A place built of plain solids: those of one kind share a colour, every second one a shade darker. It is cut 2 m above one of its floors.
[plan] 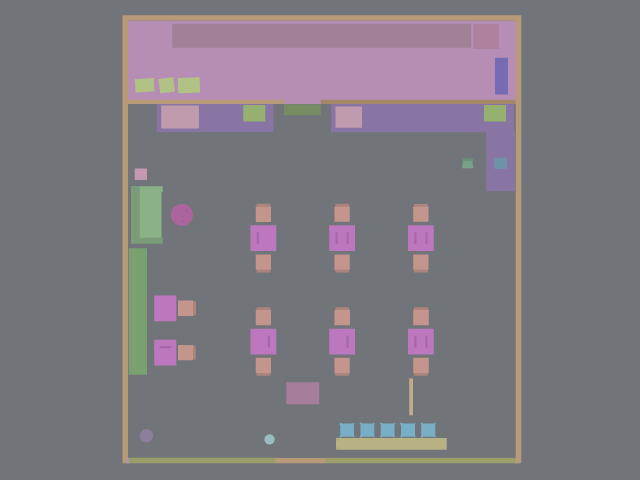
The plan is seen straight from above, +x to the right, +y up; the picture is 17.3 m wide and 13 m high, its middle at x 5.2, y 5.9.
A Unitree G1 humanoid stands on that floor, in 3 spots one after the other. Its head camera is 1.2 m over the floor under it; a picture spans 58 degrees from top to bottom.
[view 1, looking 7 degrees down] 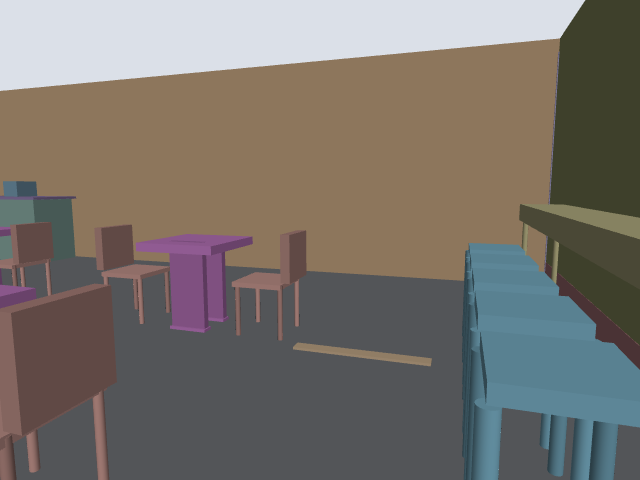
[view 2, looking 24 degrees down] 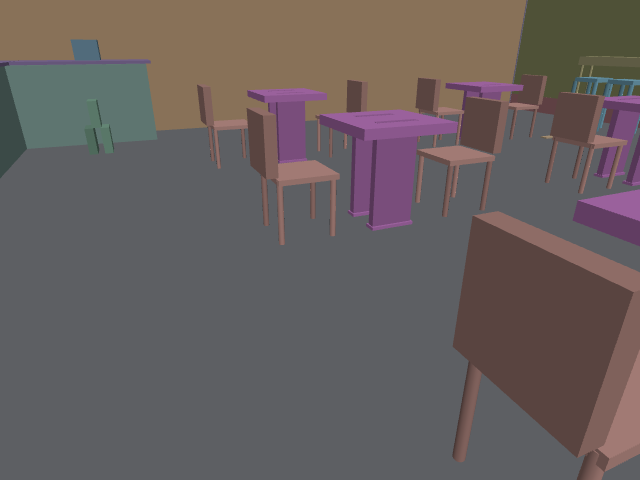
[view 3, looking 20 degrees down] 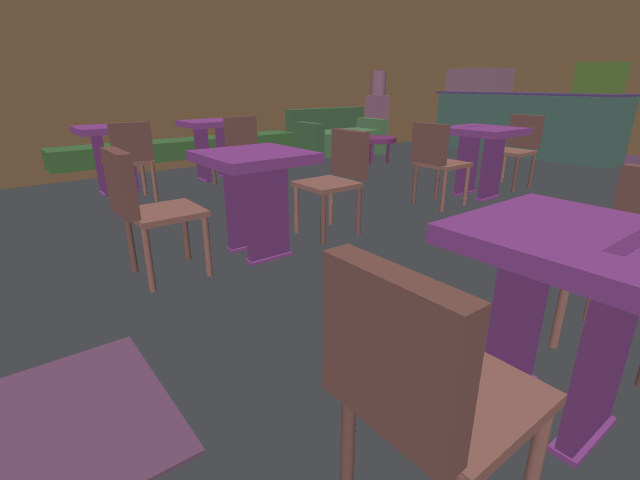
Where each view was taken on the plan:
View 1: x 4.73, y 1.00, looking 18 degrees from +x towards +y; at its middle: wall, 6.11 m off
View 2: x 3.12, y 7.58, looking -23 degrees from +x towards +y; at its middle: ground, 2.95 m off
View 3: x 6.33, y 1.65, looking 142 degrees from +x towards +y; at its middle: ground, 3.51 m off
